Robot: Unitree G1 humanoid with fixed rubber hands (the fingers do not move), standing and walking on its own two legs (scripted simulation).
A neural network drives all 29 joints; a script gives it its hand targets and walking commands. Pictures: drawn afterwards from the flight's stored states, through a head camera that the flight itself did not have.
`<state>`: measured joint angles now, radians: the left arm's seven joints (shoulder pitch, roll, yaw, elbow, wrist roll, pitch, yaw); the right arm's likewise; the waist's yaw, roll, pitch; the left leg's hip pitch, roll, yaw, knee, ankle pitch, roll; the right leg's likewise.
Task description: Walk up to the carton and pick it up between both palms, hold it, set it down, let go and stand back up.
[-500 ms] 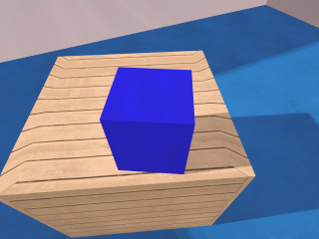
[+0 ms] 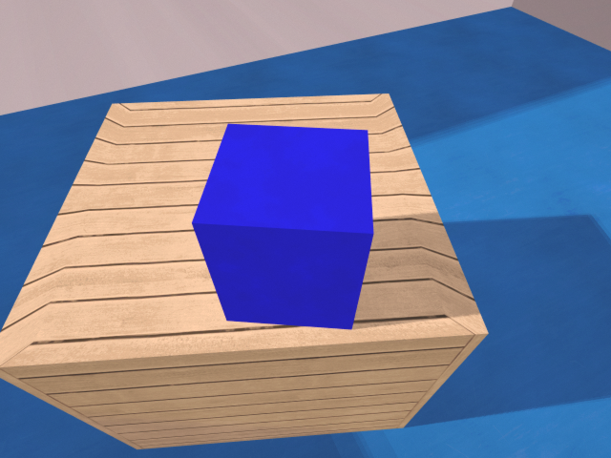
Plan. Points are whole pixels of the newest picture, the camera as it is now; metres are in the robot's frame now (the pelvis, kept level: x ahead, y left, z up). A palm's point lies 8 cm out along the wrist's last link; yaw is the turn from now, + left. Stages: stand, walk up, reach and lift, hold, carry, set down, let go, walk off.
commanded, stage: stand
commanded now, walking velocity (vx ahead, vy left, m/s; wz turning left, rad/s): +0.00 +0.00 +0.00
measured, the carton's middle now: (292, 231) +0.44 +0.03 +0.03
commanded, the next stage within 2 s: walk up in 0.24 s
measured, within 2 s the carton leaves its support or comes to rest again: neither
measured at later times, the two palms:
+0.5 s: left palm out of the picture -0.03 +0.20 -0.15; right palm out of the picture -0.03 -0.20 -0.15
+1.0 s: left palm out of the picture -0.01 +0.35 -0.14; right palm out of the picture +0.08 -0.13 -0.14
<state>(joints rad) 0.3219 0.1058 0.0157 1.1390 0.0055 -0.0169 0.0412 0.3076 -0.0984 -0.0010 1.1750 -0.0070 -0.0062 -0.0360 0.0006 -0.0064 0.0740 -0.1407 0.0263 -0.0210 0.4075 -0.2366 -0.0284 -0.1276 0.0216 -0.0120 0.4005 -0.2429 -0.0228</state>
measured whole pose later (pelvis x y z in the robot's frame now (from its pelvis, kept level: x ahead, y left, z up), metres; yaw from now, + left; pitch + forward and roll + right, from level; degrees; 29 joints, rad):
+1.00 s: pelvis -0.03 +0.11 -0.02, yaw +1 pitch -2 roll -2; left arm 0.34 0.13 0.07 0.86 0.04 -0.03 0.09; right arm 0.20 -0.25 -0.05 0.78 -0.04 0.06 0.04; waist 0.02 0.07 0.11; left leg -0.39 0.09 0.00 0.70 -0.37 -0.01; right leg -0.20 -0.12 0.03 0.46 -0.24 0.12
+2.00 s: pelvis -0.01 +0.09 -0.01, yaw -7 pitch -1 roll -1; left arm 0.34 0.10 0.03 0.71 0.03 -0.03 0.03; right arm 0.33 -0.15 -0.02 0.73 -0.04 0.02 -0.01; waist 0.02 0.03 0.06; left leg -0.39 0.03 0.02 0.81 -0.46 -0.02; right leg -0.22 0.03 -0.14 0.50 -0.27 -0.07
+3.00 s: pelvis +0.00 +0.09 -0.01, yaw +0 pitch -1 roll -1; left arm 0.25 0.18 0.04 0.80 0.01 0.01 0.02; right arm 0.23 -0.14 -0.02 0.78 -0.01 0.00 -0.04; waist 0.01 0.00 0.09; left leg -0.30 -0.05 -0.04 0.58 -0.25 0.04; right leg -0.18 -0.02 -0.26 0.52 -0.33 -0.06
